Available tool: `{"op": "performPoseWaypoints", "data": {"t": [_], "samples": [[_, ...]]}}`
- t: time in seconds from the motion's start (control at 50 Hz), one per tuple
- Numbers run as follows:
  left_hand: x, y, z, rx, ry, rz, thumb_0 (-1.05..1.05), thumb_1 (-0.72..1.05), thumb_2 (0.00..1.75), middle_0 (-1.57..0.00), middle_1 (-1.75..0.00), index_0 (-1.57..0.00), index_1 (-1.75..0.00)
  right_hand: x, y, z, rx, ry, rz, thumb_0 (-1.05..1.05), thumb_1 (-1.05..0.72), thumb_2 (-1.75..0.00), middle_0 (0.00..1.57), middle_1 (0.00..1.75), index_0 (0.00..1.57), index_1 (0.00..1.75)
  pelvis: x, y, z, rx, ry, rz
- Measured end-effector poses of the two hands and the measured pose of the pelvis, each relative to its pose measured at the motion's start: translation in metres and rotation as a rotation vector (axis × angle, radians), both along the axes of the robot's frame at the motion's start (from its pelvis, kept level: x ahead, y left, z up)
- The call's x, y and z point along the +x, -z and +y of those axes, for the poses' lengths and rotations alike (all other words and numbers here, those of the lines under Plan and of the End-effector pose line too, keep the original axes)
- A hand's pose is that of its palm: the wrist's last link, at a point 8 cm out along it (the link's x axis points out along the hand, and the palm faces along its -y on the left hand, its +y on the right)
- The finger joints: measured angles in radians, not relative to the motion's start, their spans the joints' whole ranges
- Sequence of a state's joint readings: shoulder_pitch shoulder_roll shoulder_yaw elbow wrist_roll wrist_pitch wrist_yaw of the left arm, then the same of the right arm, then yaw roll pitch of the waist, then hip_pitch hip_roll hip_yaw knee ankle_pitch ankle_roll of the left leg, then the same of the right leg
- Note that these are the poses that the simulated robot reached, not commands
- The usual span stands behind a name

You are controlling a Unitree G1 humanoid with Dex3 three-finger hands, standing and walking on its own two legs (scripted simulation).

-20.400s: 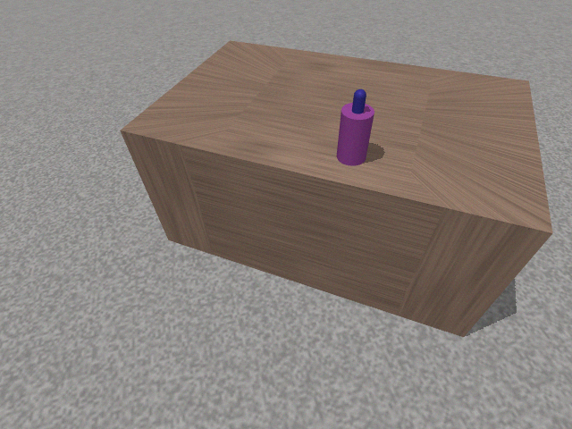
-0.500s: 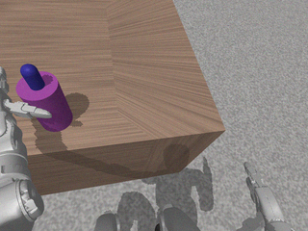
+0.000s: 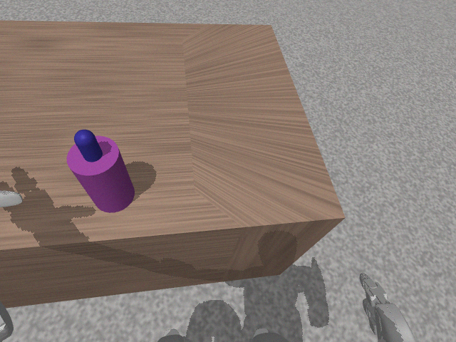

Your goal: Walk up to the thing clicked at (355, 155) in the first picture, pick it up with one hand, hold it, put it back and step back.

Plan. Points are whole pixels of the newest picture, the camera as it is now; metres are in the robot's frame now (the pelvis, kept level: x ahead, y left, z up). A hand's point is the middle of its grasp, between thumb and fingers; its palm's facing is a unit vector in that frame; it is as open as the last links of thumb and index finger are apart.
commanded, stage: sink last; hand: left
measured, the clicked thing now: (100, 169) +0.46 +0.22 -0.01
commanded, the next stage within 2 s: home in 1.00 s
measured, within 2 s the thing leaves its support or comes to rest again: neither
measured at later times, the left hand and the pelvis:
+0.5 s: hand (4, 291) +0.23 +0.29 +0.06, palm faces +0.38 -0.84 -0.38, open 17.0 cm; pelvis +0.02 +0.00 +0.01, yaw +2 degrees
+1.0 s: hand out of the picture +0.14 +0.22 +0.04, palm faces +0.32 -0.86 -0.40, open 17.3 cm; pelvis -0.02 -0.04 +0.00, yaw +3 degrees
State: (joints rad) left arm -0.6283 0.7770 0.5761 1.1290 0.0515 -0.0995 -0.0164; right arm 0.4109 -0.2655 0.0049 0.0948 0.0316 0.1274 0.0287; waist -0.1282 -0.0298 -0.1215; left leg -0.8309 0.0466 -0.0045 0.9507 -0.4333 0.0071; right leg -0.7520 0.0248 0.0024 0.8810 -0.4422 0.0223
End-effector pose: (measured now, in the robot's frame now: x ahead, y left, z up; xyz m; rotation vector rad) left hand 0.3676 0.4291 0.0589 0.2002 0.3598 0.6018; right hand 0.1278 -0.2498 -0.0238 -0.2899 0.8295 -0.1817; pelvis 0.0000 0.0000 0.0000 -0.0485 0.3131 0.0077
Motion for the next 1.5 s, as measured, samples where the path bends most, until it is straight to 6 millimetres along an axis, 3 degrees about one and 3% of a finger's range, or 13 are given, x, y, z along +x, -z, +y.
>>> {"op": "performPoseWaypoints", "data": {"t": [0.08,0.16,0.32,0.4,0.56,0.74,0.82,0.98,1.2,1.28,1.4,1.5], "samples": [[-0.027,-0.005,0.021,0.068,-0.047,0.057,-0.01,-0.56,0.06,-0.07,-0.04,-0.06,-0.05,0.011,0.004,0.000,-0.003,-0.019,0.009,-0.01,0.49,-0.07,0.06,0.05,0.06,0.05,0.004,-0.003,0.004,-0.008,-0.010,-0.005],[-0.050,0.002,0.012,0.098,-0.007,0.136,-0.01,-0.55,0.06,-0.06,-0.04,-0.06,-0.05,0.024,0.013,0.008,0.030,-0.049,0.003,-0.01,0.48,-0.08,0.06,0.05,0.05,0.05,0.009,-0.007,0.009,-0.010,-0.017,-0.018],[-0.103,0.012,-0.056,0.096,0.143,0.119,-0.01,-0.48,0.06,-0.06,-0.03,-0.06,-0.04,0.035,0.009,0.019,0.100,-0.024,-0.076,-0.01,0.44,-0.09,0.06,0.05,0.06,0.05,0.019,-0.013,0.010,0.011,-0.012,-0.082],[-0.138,-0.002,-0.088,0.100,0.179,0.050,-0.01,-0.43,0.07,-0.06,-0.02,-0.06,-0.03,0.039,-0.003,0.012,0.085,0.003,-0.133,-0.01,0.43,-0.09,0.06,0.05,0.06,0.05,0.021,-0.014,0.005,0.022,-0.016,-0.121],[-0.195,-0.037,-0.122,0.134,0.187,-0.035,-0.01,-0.41,0.08,-0.06,-0.03,-0.05,-0.04,0.043,-0.014,-0.006,0.058,0.012,-0.220,-0.01,0.44,-0.08,0.06,0.05,0.05,0.05,0.015,-0.014,-0.006,0.037,-0.029,-0.169],[-0.241,-0.014,-0.193,-0.022,0.304,0.038,-0.01,-0.45,0.07,-0.05,-0.04,-0.05,-0.05,0.015,0.009,-0.008,0.126,0.015,-0.177,-0.01,0.47,-0.07,0.06,0.05,0.05,0.05,-0.002,-0.008,-0.019,0.057,-0.029,-0.173],[-0.249,-0.012,-0.195,0.006,0.302,0.049,-0.01,-0.48,0.06,-0.06,-0.05,-0.06,-0.05,0.002,0.020,-0.017,0.114,0.027,-0.144,-0.01,0.47,-0.07,0.06,0.05,0.06,0.05,-0.011,-0.004,-0.027,0.062,-0.030,-0.175],[-0.260,-0.007,-0.171,0.092,0.208,0.086,-0.01,-0.52,0.06,-0.06,-0.06,-0.06,-0.06,-0.006,0.025,-0.039,0.068,0.043,-0.165,-0.01,0.49,-0.07,0.06,0.05,0.05,0.05,-0.020,0.002,-0.037,0.070,-0.028,-0.173],[-0.257,-0.004,-0.146,0.129,0.136,0.096,-0.01,-0.55,0.05,-0.06,-0.06,-0.07,-0.06,0.000,0.032,-0.032,0.057,0.025,-0.146,-0.01,0.43,-0.11,0.08,0.08,0.07,0.08,-0.017,0.004,-0.035,0.067,-0.029,-0.156],[-0.249,0.005,-0.152,0.097,0.163,0.099,-0.01,-0.55,0.06,-0.06,-0.06,-0.06,-0.06,0.009,0.025,-0.015,0.078,0.002,-0.172,-0.01,0.27,-0.25,0.10,0.12,0.10,0.13,-0.011,0.002,-0.030,0.066,-0.023,-0.150],[-0.239,0.044,-0.181,-0.058,0.231,0.150,-0.01,-0.55,0.06,-0.05,-0.06,-0.06,-0.06,0.035,0.000,0.018,0.120,-0.058,-0.276,-0.01,-0.11,-0.48,0.14,0.18,0.13,0.18,-0.003,0.001,-0.023,0.062,-0.021,-0.143],[-0.234,0.081,-0.209,-0.194,0.304,0.244,-0.01,-0.56,0.06,-0.05,-0.06,-0.06,-0.06,0.037,0.005,0.019,0.093,-0.051,-0.243,-0.01,-0.46,-0.68,0.17,0.24,0.17,0.24,0.001,0.003,-0.016,0.052,-0.025,-0.124]]}}
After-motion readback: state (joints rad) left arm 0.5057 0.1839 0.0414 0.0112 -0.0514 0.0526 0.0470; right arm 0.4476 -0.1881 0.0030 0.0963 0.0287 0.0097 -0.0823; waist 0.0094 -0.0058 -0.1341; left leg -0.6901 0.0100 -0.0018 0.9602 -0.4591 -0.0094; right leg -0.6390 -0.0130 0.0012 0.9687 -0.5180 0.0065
